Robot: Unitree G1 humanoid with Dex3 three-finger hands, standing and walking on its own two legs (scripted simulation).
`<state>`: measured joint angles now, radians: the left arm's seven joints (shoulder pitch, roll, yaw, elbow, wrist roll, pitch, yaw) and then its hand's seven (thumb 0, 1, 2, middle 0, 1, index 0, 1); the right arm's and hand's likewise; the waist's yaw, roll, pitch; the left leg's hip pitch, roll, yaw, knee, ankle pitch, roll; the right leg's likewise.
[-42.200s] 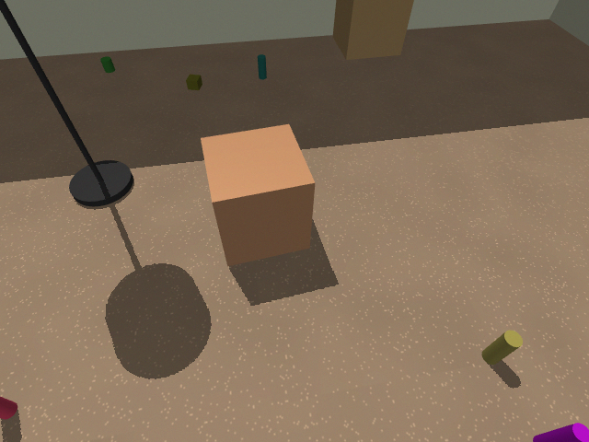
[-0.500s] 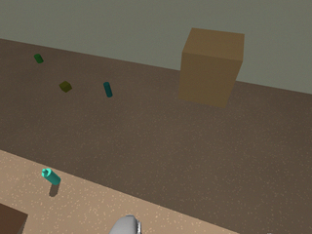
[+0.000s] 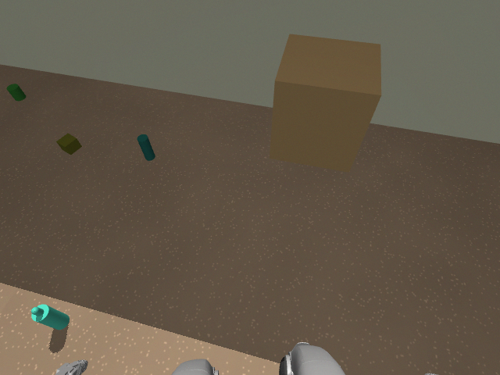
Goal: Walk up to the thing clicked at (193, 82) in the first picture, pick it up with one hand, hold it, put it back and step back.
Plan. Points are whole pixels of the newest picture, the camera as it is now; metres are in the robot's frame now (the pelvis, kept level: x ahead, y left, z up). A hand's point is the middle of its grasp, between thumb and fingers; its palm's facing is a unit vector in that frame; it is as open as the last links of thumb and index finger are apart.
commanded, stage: walk up
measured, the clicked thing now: (69, 144) +1.24 +0.96 -0.72
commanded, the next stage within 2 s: stand in 0.58 s
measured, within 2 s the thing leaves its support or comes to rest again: neither
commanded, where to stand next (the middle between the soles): +0.08 +0.00 m, yaw +0 degrees
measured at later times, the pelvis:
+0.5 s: pelvis +0.02 +0.01 +0.03, yaw +0 degrees
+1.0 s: pelvis +0.03 -0.01 +0.03, yaw +2 degrees
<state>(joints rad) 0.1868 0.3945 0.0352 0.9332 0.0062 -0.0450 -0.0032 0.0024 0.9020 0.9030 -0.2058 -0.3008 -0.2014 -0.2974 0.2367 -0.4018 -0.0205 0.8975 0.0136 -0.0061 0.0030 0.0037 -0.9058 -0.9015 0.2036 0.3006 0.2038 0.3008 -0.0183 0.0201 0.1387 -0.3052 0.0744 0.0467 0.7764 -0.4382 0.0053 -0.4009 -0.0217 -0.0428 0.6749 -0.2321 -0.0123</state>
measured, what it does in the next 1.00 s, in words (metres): stands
